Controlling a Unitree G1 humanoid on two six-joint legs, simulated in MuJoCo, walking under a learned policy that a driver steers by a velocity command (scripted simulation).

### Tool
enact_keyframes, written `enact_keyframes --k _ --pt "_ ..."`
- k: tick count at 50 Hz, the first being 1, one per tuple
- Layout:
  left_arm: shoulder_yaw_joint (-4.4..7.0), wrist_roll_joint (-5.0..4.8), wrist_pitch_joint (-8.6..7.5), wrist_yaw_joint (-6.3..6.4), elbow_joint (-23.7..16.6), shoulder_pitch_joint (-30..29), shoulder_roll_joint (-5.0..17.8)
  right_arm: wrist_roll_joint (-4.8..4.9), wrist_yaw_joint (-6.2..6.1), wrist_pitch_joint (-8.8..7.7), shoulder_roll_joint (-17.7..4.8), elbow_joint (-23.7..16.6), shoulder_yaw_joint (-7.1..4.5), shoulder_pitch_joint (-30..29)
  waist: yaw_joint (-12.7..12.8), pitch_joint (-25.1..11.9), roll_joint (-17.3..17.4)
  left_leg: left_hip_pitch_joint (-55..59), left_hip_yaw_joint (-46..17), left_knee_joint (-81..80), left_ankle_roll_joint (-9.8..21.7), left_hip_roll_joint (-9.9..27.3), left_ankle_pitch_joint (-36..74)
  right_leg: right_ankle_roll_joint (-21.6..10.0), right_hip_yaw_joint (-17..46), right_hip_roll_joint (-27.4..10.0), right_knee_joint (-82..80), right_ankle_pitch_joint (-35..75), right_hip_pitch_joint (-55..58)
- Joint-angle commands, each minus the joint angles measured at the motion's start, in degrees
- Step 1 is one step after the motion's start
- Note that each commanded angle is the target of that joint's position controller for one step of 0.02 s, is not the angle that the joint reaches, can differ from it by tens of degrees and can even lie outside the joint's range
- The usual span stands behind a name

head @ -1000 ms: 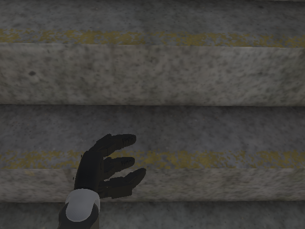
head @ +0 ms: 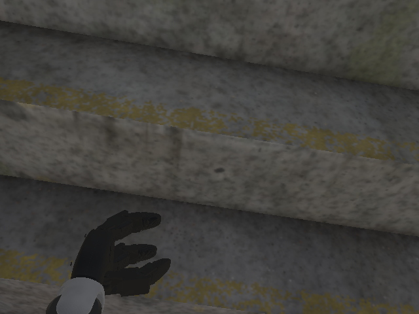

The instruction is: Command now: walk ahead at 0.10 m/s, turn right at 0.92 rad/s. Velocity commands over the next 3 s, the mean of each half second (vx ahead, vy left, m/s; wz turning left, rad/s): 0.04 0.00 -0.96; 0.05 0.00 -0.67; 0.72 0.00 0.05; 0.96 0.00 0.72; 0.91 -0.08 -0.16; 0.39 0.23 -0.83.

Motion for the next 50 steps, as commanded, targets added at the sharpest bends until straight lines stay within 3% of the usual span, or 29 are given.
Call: enact_keyframes --k 1,3,4,5,6,7,8,9,11,13,16,18,19,20,21,22,23,25,27,30,32,34,36,37,38,39,44,48,50 --pt "3.65 -0.59 1.93 3.59 -4.5 5.8 6.4 -0.58 0.41 0.58 -18.9 -12.4 -4.32 -15.3 10.7 -13.4 16.9 -0.7 -4.4 3.6 2.0 15.6 86.3 -1.6 -1.7 -0.6 -20.9 -12.7 22.4" --pt "7.42 -0.50 1.97 3.66 1.7 20.1 13.6 -1.11 2.88 0.96 -13.5 -17.2 -2.28 -23.6 13.9 -15.6 14.3 1.7 -5.2 19.0 4.7 12.6 77.7 -4.1 -1.9 -1.1 -40.9 0.5 35.2" --pt "7.95 -0.03 1.21 3.19 6.1 27.4 13.3 1.28 4.58 0.60 -7.7 -19.4 -0.57 -27.4 14.5 -13.2 11.0 1.7 -6.0 32.4 3.6 10.5 62.2 -6.9 -0.6 -1.8 -63.3 12.1 38.5" --pt "6.98 -0.16 0.07 2.55 11.4 29.4 9.8 3.80 6.85 0.33 0.8 -19.4 2.07 -26.3 11.9 -3.8 -4.6 -6.4 -5.1 50.4 -1.1 4.2 6.4 -10.2 -0.4 -1.0 -93.8 33.2 38.4" --pt "4.06 1.21 -1.61 1.78 14.3 24.5 5.6 3.83 8.98 -1.72 4.6 -20.4 3.05 -23.7 6.1 9.2 -13.2 -20.7 -10.6 76.9 -3.9 0.9 -21.7 -9.8 -0.6 1.4 -101.0 37.5 31.0" --pt "3.35 3.03 -4.45 2.00 14.8 24.9 7.9 2.78 10.32 -5.22 5.6 -25.2 3.27 -24.8 0.9 9.0 -13.0 -42.1 -15.6 100.6 -7.3 -4.9 -25.3 -12.4 15.0 -4.6 -78.6 79.2 38.8" --pt "4.14 4.20 -4.93 2.34 12.7 27.2 10.4 1.72 10.87 -7.56 6.0 -26.9 3.72 -24.9 0.6 -0.1 -0.7 -52.4 -22.7 104.3 -10.9 -7.7 -19.3 -16.5 31.0 -10.8 -70.6 89.7 48.7" --pt "6.00 2.51 -3.09 3.46 10.6 25.9 14.9 2.05 11.47 -8.65 3.0 -25.7 3.66 -23.5 1.2 -4.2 7.6 -58.7 -24.2 107.7 -11.7 -8.1 -17.4 -18.4 35.4 -11.8 -71.8 75.4 55.5" --pt "7.77 -0.64 -1.57 6.87 5.6 20.8 19.8 2.52 11.55 -8.67 0.8 -26.7 4.24 -24.5 0.6 -7.1 9.1 -61.7 -33.8 97.5 -13.4 -5.4 -15.0 -19.8 46.2 -14.4 -77.8 47.8 58.6" --pt "6.59 1.15 -2.79 8.70 -0.1 11.0 18.2 3.48 10.31 -5.52 -4.6 -26.0 2.56 -25.3 -2.7 -4.8 13.0 -51.5 -35.4 86.4 -14.4 -3.1 -9.4 -18.6 45.4 -15.5 -78.7 42.5 46.1" --pt "7.22 1.07 -1.46 9.18 -1.3 10.5 19.0 1.53 8.74 -3.01 -0.9 -26.1 2.72 -23.9 -2.4 -9.1 7.0 -38.8 -29.9 86.5 -11.6 -3.9 -3.3 -13.4 36.5 -9.1 -74.3 41.9 35.2" --pt "7.45 -0.34 0.39 9.54 -3.1 6.7 18.4 0.78 9.23 -1.68 0.3 -24.7 3.08 -23.3 -5.1 -12.4 3.6 -17.6 -21.5 50.7 -8.5 -4.4 5.3 -5.3 22.9 -0.1 -68.2 52.2 24.9" --pt "7.71 -0.56 0.69 9.05 -2.1 11.3 18.5 1.70 8.95 -0.88 -0.1 -24.3 2.30 -24.5 -3.2 -14.2 0.0 -11.8 -17.7 39.1 -8.2 -7.8 3.4 -6.0 26.4 0.1 -66.6 57.6 25.0" --pt "8.53 -1.02 0.31 8.61 -2.2 14.6 19.3 3.20 7.95 -0.94 -0.1 -23.0 0.71 -16.3 -5.5 -20.5 -4.0 -4.2 -31.4 28.3 -3.8 -4.9 -10.6 -4.2 31.5 -0.2 -57.9 57.4 27.2" --pt "7.09 -0.83 -0.18 8.32 -3.8 8.3 14.3 3.34 8.30 -1.08 -2.3 -16.7 -0.46 -7.1 -10.6 -17.1 5.7 2.3 -28.2 3.3 -2.3 -2.5 17.3 -0.2 23.1 7.2 -42.4 40.1 28.0" --pt "5.66 -1.09 0.02 5.72 -4.2 20.1 4.4 -1.63 6.28 -1.25 -7.0 -17.5 0.28 -24.9 7.8 -21.1 31.9 4.1 -61.8 4.7 11.7 12.7 24.7 5.1 22.0 18.7 -7.2 -8.7 5.7" --pt "5.57 -0.63 -1.28 5.56 -0.3 29.3 5.0 -2.30 4.59 -1.64 3.4 -20.8 2.60 -32.1 10.7 -20.1 25.3 -7.1 -62.5 5.3 12.6 18.4 14.5 6.3 25.3 12.0 7.8 -16.3 1.0" --pt "5.64 -1.25 1.02 5.22 4.1 36.4 10.2 2.53 4.19 -0.26 10.1 -20.6 3.66 -29.8 12.3 -10.8 12.6 -16.1 -40.1 15.7 7.2 10.2 4.4 8.1 21.6 6.7 1.8 -4.3 8.4" --pt "3.93 -0.40 -0.75 4.23 0.3 21.2 9.0 3.09 3.47 -0.33 5.7 -16.7 2.04 -19.4 5.4 -5.3 1.8 -12.3 -28.7 14.1 4.8 2.0 11.7 6.3 14.6 7.6 -7.9 3.8 7.1" --pt "-0.21 -1.88 -5.09 2.00 -4.5 2.8 4.0 2.41 3.91 1.37 -0.2 -12.4 -0.96 -8.0 -3.5 1.1 4.7 2.0 -26.3 3.5 5.2 2.1 25.2 5.5 6.7 3.7 -32.8 -2.5 -1.6" --pt "-0.91 -2.95 -3.82 1.28 -2.6 14.2 4.9 5.26 2.94 4.00 -5.7 -13.8 -3.44 -16.5 4.0 -5.4 12.9 -1.4 -24.3 4.1 6.9 5.6 27.2 7.9 1.3 -0.5 -51.9 -0.6 12.3" --pt "1.32 -4.97 -1.22 2.23 -1.5 21.7 8.5 6.31 4.99 0.25 -10.3 -14.0 -5.78 -17.8 7.4 -15.1 15.3 -13.2 -32.7 7.6 4.3 17.2 8.1 1.9 6.1 -6.8 -60.0 10.0 34.8" --pt "6.50 -2.49 1.08 3.04 -0.1 21.8 18.2 4.65 6.62 -1.41 -1.7 -9.0 -3.61 -8.8 3.8 -9.2 -3.4 -24.3 -23.3 27.7 -1.1 5.3 -15.7 0.2 10.9 -3.3 -66.8 -5.1 44.8" --pt "6.43 1.88 0.70 3.67 -4.5 18.5 22.8 5.22 6.80 -1.79 1.6 -12.0 -2.27 -9.5 1.9 -9.9 -15.8 -39.0 -20.4 49.9 -6.7 -3.5 -15.2 -6.6 36.3 -17.1 -73.1 -7.7 47.9" --pt "4.84 5.58 0.48 5.43 -10.1 14.3 21.2 6.96 5.79 -1.22 1.0 -12.8 -3.04 -14.4 6.9 -18.0 -11.3 -37.6 -26.9 74.4 -8.2 -5.7 -11.8 -9.7 58.2 -22.0 -90.2 -38.0 37.1" --pt "3.76 5.62 -0.08 6.44 -10.4 10.4 19.4 6.17 5.04 -0.81 -0.2 -13.8 -3.97 -15.5 4.7 -13.8 -3.5 -39.3 -29.3 90.4 -9.3 -6.5 -8.1 -7.5 62.4 -20.8 -93.7 -51.8 28.8" --pt "1.09 1.30 0.65 9.26 -11.9 -2.2 15.1 3.29 2.52 3.96 -0.9 -9.5 -3.81 8.1 -7.7 -5.5 -3.2 -28.1 -22.9 96.9 -12.5 -8.6 5.4 0.4 22.9 -9.6 -83.1 -30.3 9.4" --pt "1.43 2.10 -4.51 6.97 -12.3 -11.4 14.8 2.84 3.91 2.79 -7.4 1.9 -4.67 34.0 -18.6 -7.3 -10.6 -3.3 -16.0 71.2 -12.0 -10.4 -0.1 4.1 3.0 -5.3 -82.3 -25.0 1.9" --pt "0.63 -1.08 -8.09 5.08 -14.3 -16.8 6.9 -0.72 5.86 2.37 -2.1 6.6 -1.27 37.9 -18.4 -1.1 -3.5 -8.0 -20.2 44.5 -3.9 -2.8 -5.4 6.1 0.3 -4.6 -67.2 -20.4 5.7"
Next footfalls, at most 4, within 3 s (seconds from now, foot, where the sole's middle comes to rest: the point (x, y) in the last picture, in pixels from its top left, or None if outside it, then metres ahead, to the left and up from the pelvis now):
0.12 right None -0.05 -0.11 -0.78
0.58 left None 0.01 0.21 -0.78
0.72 right None -0.02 -0.08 -0.78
1.16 left None -0.21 0.31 -1.02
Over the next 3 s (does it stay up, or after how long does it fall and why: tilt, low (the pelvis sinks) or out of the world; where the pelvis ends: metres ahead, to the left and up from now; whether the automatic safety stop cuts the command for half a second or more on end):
stays up -0.23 0.49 -0.25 its command is cut before an obstacle after 2.4 s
